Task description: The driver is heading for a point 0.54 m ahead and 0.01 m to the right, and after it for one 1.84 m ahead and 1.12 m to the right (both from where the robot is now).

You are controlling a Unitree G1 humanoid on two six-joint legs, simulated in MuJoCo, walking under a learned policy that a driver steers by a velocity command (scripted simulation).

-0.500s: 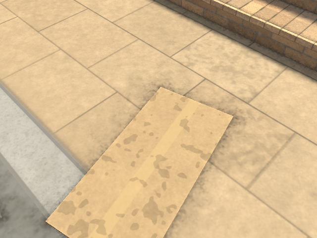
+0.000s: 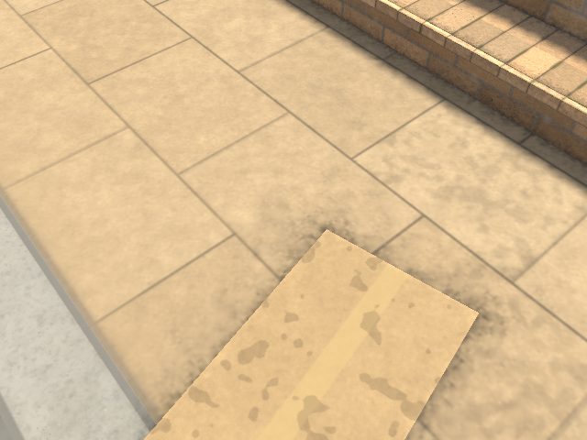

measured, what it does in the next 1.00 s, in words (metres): steps on the spot: left foot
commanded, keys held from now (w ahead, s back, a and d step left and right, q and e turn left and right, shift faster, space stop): shift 0.94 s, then w+shift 0.06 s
